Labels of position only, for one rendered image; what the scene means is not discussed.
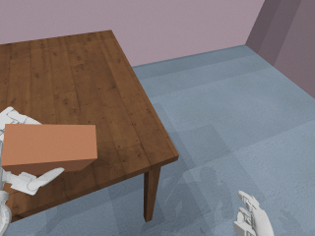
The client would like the sponge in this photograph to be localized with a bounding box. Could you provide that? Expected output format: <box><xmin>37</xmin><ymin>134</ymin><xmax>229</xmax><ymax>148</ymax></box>
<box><xmin>1</xmin><ymin>124</ymin><xmax>97</xmax><ymax>176</ymax></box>

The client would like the left robot hand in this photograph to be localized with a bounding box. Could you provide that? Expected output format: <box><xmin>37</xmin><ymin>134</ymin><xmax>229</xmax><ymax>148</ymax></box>
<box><xmin>0</xmin><ymin>106</ymin><xmax>65</xmax><ymax>196</ymax></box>

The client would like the table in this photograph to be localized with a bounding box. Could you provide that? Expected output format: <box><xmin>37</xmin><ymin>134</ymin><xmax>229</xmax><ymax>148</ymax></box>
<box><xmin>0</xmin><ymin>29</ymin><xmax>179</xmax><ymax>223</ymax></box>

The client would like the left robot forearm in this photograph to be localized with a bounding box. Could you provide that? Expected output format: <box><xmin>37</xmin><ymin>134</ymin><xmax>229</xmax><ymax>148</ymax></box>
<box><xmin>0</xmin><ymin>191</ymin><xmax>12</xmax><ymax>236</ymax></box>

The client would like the right robot hand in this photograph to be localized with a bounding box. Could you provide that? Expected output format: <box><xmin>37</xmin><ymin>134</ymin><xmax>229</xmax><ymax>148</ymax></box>
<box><xmin>234</xmin><ymin>191</ymin><xmax>275</xmax><ymax>236</ymax></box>

